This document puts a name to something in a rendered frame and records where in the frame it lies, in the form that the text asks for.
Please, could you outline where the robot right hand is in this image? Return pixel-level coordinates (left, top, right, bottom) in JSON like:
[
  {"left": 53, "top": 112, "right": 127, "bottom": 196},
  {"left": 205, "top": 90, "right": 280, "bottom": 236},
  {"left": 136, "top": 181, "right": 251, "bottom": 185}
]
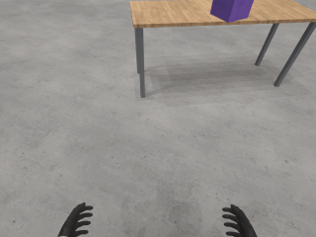
[{"left": 222, "top": 204, "right": 258, "bottom": 237}]

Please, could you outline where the carton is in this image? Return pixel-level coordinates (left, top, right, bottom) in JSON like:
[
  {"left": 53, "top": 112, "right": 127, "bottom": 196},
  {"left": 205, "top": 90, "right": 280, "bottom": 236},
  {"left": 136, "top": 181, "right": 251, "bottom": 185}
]
[{"left": 210, "top": 0, "right": 254, "bottom": 23}]

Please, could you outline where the robot left hand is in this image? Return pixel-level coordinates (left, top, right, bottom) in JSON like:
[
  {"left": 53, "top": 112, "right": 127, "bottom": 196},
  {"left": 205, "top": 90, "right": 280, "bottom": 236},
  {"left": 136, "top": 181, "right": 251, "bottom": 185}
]
[{"left": 57, "top": 202, "right": 94, "bottom": 237}]

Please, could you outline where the table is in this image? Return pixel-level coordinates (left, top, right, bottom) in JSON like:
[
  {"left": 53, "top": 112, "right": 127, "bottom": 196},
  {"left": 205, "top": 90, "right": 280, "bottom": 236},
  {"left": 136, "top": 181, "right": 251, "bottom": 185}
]
[{"left": 129, "top": 0, "right": 316, "bottom": 98}]

